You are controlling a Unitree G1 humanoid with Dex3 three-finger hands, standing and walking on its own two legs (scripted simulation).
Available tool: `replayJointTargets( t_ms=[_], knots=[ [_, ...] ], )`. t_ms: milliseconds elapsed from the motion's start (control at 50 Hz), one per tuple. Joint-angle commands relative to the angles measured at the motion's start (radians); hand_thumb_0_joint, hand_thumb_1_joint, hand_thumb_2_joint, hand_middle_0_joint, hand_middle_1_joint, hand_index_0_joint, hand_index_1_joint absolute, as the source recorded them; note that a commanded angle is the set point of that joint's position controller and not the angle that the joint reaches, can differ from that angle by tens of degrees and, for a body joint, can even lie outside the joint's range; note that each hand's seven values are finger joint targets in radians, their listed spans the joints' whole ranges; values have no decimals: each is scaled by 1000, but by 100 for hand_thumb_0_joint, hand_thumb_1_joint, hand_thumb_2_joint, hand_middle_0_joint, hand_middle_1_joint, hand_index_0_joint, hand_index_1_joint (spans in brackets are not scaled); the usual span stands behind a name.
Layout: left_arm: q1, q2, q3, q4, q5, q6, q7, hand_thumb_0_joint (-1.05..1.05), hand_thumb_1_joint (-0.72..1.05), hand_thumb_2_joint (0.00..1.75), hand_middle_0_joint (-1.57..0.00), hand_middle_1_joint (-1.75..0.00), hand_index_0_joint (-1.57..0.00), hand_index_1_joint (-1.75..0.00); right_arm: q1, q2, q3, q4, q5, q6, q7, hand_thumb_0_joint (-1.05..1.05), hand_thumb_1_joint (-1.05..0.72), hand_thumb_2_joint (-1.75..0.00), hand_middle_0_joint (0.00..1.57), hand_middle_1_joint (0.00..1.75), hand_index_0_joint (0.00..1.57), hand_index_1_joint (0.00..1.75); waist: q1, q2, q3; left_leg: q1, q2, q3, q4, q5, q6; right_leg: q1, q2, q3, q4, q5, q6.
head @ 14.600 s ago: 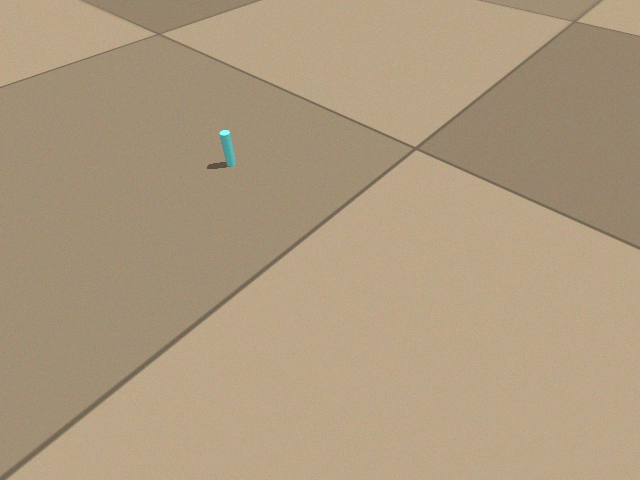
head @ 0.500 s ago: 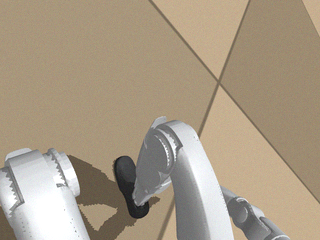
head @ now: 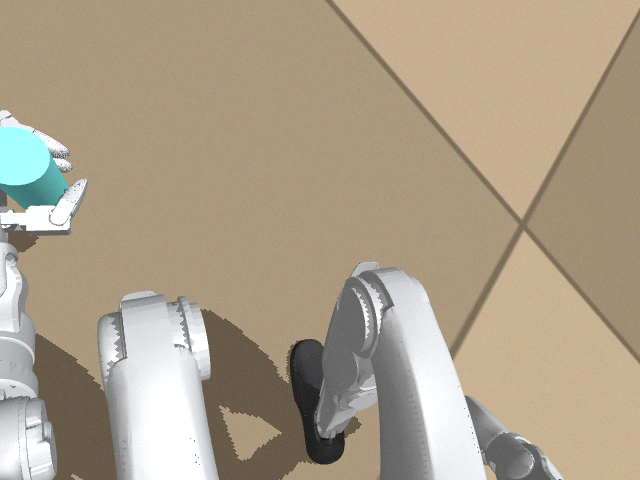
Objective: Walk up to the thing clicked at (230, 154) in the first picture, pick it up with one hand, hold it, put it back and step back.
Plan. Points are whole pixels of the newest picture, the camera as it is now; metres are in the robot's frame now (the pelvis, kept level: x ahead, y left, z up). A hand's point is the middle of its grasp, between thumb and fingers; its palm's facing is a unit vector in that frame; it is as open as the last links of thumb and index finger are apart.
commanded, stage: settle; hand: left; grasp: from the side
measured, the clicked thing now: (37, 186) +0.44 +0.28 -0.11
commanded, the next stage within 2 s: lift in 1.02 s
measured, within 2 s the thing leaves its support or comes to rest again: neither
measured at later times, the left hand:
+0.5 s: hand (39, 142) +0.45 +0.26 -0.02, palm faces +0.18 -0.98 -0.08, open 6.9 cm
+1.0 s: hand (36, 118) +0.45 +0.26 +0.01, palm faces +0.20 -0.98 -0.06, open 7.0 cm
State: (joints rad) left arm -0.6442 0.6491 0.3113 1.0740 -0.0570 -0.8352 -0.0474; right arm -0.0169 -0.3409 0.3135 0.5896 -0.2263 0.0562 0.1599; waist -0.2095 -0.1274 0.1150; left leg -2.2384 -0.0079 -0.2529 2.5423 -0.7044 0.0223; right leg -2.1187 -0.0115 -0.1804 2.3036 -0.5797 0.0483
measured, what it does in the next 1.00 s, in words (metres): rises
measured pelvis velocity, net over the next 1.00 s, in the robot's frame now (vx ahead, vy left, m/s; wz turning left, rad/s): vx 0.02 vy -0.02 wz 0.13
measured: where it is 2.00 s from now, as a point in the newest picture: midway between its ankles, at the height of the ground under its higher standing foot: (248, 453)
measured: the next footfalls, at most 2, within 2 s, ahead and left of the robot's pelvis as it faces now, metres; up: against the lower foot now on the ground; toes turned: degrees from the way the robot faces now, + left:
none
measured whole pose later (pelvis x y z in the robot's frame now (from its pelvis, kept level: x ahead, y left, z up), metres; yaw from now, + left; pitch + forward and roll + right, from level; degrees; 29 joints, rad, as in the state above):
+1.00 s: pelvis +0.02 -0.02 +0.05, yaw +8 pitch +33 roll -6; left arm -0.69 0.45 0.35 0.96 -0.08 -0.60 -0.18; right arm 0.10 -0.29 0.09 0.62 -0.08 0.04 0.07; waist -0.16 -0.01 -0.10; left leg -2.16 0.00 -0.10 2.30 -0.71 -0.01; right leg -2.14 -0.05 -0.06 2.21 -0.64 0.02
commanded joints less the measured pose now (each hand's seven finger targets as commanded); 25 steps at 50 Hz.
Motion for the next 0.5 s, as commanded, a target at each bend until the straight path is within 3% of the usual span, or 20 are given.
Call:
replayJointTargets(
  t_ms=[0,20,60,100,140,180,200,260,340,480],
  knots=[
    [-294,107,20,-267,-22,-21,-18,0,41,127,-136,-140,-135,-142,99,-301,-158,-24,33,5,-25,0,-89,-90,20,30,20,30,-41,450,-630,412,25,63,-400,38,-26,230,40,-53,-153,80,-79],
    [-288,72,-8,-263,-18,-6,-26,0,43,128,-135,-141,-134,-143,115,-296,-167,-20,36,7,-26,0,-89,-90,20,30,20,30,-47,450,-640,416,22,70,-406,53,-26,241,37,-48,-157,92,-79],
    [-252,81,13,-248,-13,20,-35,0,42,127,-136,-140,-134,-142,115,-281,-179,-23,54,7,-32,0,-89,-90,20,30,20,30,-23,437,-642,412,21,77,-424,27,-23,218,34,-37,-168,65,-81],
    [-313,89,25,-337,-24,31,-42,0,42,128,-136,-141,-134,-143,145,-278,-197,-22,62,10,-38,0,-89,-90,20,30,20,30,-20,449,-720,436,17,93,-422,66,-22,256,31,-25,-171,89,-81],
    [-314,68,15,-355,-31,52,-54,0,40,127,-136,-142,-135,-144,148,-270,-214,-18,76,9,-42,0,-89,-90,20,30,20,30,-7,444,-730,437,15,104,-429,71,-20,243,29,-14,-175,84,-85],
    [-268,76,47,-324,-38,72,-61,0,38,127,-136,-142,-135,-144,155,-254,-216,-25,90,11,-50,0,-89,-90,20,30,20,30,6,421,-745,428,12,112,-439,72,-16,252,26,-6,-185,83,-84],
    [-289,62,36,-326,-39,77,-66,0,35,126,-135,-141,-134,-143,162,-248,-219,-19,96,12,-52,0,-90,-90,20,30,20,30,-3,417,-744,427,12,114,-441,74,-17,247,23,-2,-184,82,-84],
    [-317,60,42,-373,-47,89,-80,0,35,127,-135,-143,-134,-144,178,-238,-239,-18,107,12,-61,0,-90,-90,20,30,20,30,11,420,-794,442,8,132,-450,97,-16,266,22,11,-191,90,-87],
    [-313,37,42,-353,-56,110,-103,0,33,127,-136,-144,-135,-146,198,-215,-252,-13,119,7,-71,0,-90,-90,20,30,20,30,7,343,-810,387,2,164,-432,112,-1,331,21,35,-226,104,-80],
    [-320,39,71,-346,-55,138,-129,0,30,127,-136,-143,-135,-145,208,-202,-276,-24,137,-1,-87,0,-90,-90,20,30,20,30,33,334,-858,425,1,180,-468,130,-2,348,13,50,-250,98,-82]
  ],
)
